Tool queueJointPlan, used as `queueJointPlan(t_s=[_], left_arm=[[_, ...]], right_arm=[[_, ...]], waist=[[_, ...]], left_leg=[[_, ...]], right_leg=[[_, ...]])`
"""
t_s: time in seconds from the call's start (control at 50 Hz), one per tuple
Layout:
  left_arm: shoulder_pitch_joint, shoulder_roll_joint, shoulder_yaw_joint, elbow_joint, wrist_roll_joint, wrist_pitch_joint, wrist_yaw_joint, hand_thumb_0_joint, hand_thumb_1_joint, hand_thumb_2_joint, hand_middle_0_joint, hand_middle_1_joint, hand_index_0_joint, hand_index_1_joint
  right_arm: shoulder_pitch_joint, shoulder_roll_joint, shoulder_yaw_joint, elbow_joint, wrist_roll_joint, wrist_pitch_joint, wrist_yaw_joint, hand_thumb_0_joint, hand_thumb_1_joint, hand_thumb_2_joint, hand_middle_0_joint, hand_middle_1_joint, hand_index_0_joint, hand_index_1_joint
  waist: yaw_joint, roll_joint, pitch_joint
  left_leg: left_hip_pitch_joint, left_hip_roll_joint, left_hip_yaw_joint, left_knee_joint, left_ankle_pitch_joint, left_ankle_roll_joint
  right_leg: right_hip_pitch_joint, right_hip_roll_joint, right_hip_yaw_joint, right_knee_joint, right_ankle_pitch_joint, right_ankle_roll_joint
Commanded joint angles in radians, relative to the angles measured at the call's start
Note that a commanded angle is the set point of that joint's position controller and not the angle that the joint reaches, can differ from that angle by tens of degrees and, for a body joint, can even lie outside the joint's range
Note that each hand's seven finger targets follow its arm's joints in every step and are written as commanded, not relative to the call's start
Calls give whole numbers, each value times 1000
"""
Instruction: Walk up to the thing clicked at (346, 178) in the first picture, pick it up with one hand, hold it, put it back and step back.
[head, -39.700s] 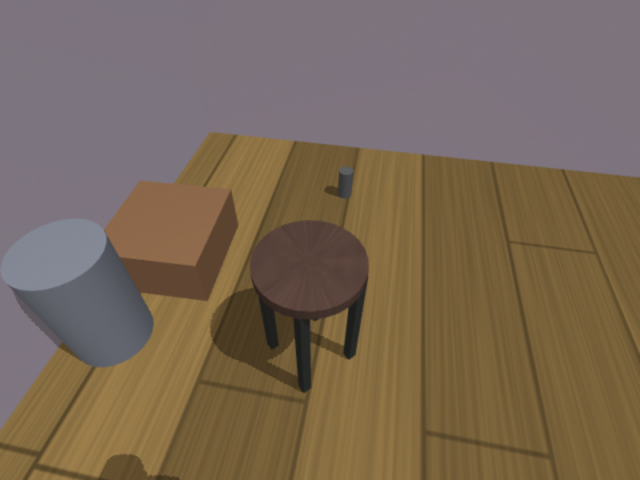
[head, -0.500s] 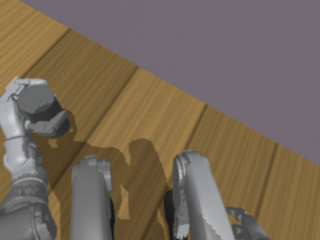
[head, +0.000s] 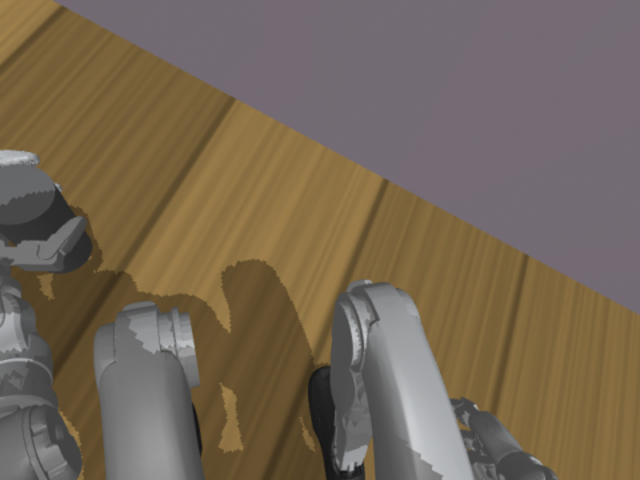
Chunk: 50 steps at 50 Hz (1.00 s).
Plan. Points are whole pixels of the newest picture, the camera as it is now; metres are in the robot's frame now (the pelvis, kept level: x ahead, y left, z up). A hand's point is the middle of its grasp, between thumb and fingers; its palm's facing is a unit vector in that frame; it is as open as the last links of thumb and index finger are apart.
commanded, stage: crouch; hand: left
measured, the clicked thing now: (42, 225) +0.43 +0.29 -0.09
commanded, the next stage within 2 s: lower in 0.22 s
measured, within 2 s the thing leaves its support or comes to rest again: neither
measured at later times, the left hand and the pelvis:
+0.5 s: hand (50, 227) +0.43 +0.29 -0.12, palm faces +0.32 -0.95 +0.00, open 9.8 cm; pelvis +0.00 +0.01 -0.02, yaw -3 degrees
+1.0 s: hand (67, 235) +0.44 +0.29 -0.17, palm faces +0.34 -0.94 +0.01, open 9.7 cm; pelvis -0.01 +0.01 -0.03, yaw -6 degrees
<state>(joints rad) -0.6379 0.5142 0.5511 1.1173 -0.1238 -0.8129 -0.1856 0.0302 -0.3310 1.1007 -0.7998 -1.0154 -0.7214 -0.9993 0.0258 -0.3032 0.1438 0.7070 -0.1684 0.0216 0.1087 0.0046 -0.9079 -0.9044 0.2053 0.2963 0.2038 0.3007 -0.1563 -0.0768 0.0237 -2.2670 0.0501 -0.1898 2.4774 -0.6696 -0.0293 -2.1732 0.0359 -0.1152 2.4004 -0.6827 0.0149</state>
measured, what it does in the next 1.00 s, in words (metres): stands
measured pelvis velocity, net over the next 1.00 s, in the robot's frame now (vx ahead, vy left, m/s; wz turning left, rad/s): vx -0.01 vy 0.01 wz -0.10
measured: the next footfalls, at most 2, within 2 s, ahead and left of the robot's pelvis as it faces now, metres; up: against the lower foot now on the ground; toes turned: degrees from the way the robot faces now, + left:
none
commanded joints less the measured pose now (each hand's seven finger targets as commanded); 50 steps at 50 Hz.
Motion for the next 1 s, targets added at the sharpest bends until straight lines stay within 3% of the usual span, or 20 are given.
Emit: queueJointPlan(t_s=[0.0, 0.06, 0.1, 0.22, 0.24, 0.32, 0.36, 0.42, 0.48, 0.56, 0.66, 0.7, 0.8, 0.82, 0.86, 0.88, 0.98], left_arm=[[-248, 204, 4, -184, -14, -81, -1, 0, 237, 1215, -1182, -1300, -1194, -1301], [-231, 244, 28, -194, -22, -89, -1, 0, 220, 1202, -1183, -1295, -1196, -1296], [-236, 255, 21, -203, -16, -90, 2, 0, 238, 1210, -1179, -1299, -1192, -1298], [-205, 253, 23, -213, -24, -96, 12, 0, 228, 1205, -1193, -1305, -1206, -1304], [-211, 241, 1, -199, -19, -96, 12, 0, 249, 1218, -1198, -1312, -1212, -1311], [-201, 264, 20, -201, -22, -103, 24, 0, 215, 1201, -1238, -1350, -1255, -1345], [-180, 241, 3, -155, -24, -103, 27, 0, 191, 1202, -1256, -1367, -1274, -1361], [-190, 280, 24, -112, -28, -124, 41, 0, 134, 1173, -1228, -1336, -1246, -1331], [-209, 301, 18, -80, -19, -148, 45, 0, 198, 1193, -1237, -1346, -1257, -1339], [-229, 363, 51, -72, -20, -191, 43, 0, 220, 1169, -1229, -1330, -1252, -1319], [-187, 387, 68, 13, -24, -217, 50, 0, 192, 1149, -1202, -1305, -1224, -1294], [-217, 424, 73, 19, -19, -230, 55, 0, 175, 1137, -1192, -1287, -1212, -1278], [-187, 444, 70, 51, -15, -245, 61, 0, 168, 1149, -1190, -1298, -1211, -1289], [-188, 426, 65, 57, -20, -250, 59, 0, 151, 1156, -1209, -1318, -1232, -1307], [-194, 443, 69, 55, -22, -257, 65, 0, 177, 1144, -1186, -1294, -1209, -1284], [-204, 445, 62, 72, -22, -259, 67, 0, 154, 1140, -1193, -1299, -1218, -1287], [-194, 466, 66, 88, -19, -274, 81, 0, 158, 1160, -1190, -1308, -1214, -1297]], right_arm=[[93, -261, -65, -52, -15, -8, -10, 0, -905, -908, 199, 300, 200, 300], [87, -273, -63, -53, -21, -6, -9, 0, -910, -908, 200, 300, 200, 300], [80, -276, -55, -53, -24, -5, -8, 0, -910, -909, 200, 300, 200, 300], [67, -286, -42, -60, -33, 3, -5, 0, -913, -909, 200, 300, 200, 300], [62, -290, -39, -59, -36, 3, -4, 0, -912, -909, 200, 300, 200, 300], [50, -298, -30, -68, -40, 5, 0, 0, -919, -908, 199, 300, 199, 300], [48, -301, -18, -68, -45, 6, 4, 0, -925, -909, 199, 300, 199, 300], [28, -307, 8, -81, -52, 7, 4, 0, -922, -908, 199, 300, 199, 300], [3, -319, 28, -89, -64, 9, 6, 0, -915, -906, 199, 300, 200, 300], [-11, -339, 58, -95, -83, 5, 5, 0, -918, -906, 200, 300, 200, 300], [-41, -353, 97, -107, -107, 7, 4, 0, -924, -907, 200, 300, 200, 300], [-54, -364, 108, -113, -113, 9, 3, 0, -923, -907, 200, 300, 200, 300], [-72, -375, 133, -117, -132, 8, 2, 0, -921, -906, 200, 300, 200, 300], [-71, -381, 136, -118, -134, 9, 1, 0, -926, -907, 200, 300, 200, 300], [-83, -387, 145, -125, -138, 7, 2, 0, -919, -906, 200, 300, 200, 300], [-84, -390, 151, -125, -139, 9, 2, 0, -922, -906, 200, 300, 200, 300], [-107, -403, 165, -135, -151, 8, 1, 0, -913, -904, 200, 300, 200, 300]], waist=[[-15, 281, -608], [-8, 270, -619], [-11, 297, -609], [-17, 304, -609], [-32, 310, -577], [-29, 311, -568], [-47, 285, -548], [-56, 268, -523], [-70, 280, -481], [-83, 316, -502], [-92, 318, -470], [-103, 339, -435], [-110, 338, -421], [-123, 339, -426], [-124, 338, -415], [-138, 337, -401], [-136, 341, -365]], left_leg=[[421, -6, 79, -259, 64, 27], [389, -5, 81, -236, 72, 30], [395, -4, 77, -234, 83, 28], [418, 0, 64, -212, 121, 24], [404, 0, 61, -214, 100, 24], [406, 1, 51, -211, 87, 23], [387, 3, 46, -195, 99, 23], [365, 4, 35, -182, 91, 26], [366, 8, 26, -182, 58, 24], [420, 16, 12, -170, 97, 15], [422, 22, -1, -153, 115, 12], [398, 23, -7, -157, 78, 12], [406, 28, -14, -140, 98, 10], [426, 30, -25, -141, 113, 7], [420, 31, -32, -139, 109, 7], [410, 30, -36, -139, 92, 9], [417, 36, -45, -142, 67, 5]], right_leg=[[284, 32, -79, -228, 144, -43], [319, 35, -77, -223, 154, -39], [312, 34, -80, -209, 163, -41], [311, 39, -91, -194, 200, -41], [298, 37, -94, -192, 184, -41], [292, 39, -106, -187, 173, -42], [305, 42, -109, -183, 188, -39], [313, 47, -118, -183, 181, -37], [295, 49, -130, -178, 153, -37], [325, 52, -140, -159, 189, -34], [349, 57, -152, -155, 212, -31], [335, 59, -160, -153, 185, -34], [357, 64, -168, -148, 211, -31], [357, 64, -177, -144, 224, -29], [356, 67, -182, -141, 223, -29], [352, 66, -188, -144, 213, -27], [340, 69, -201, -143, 193, -26]])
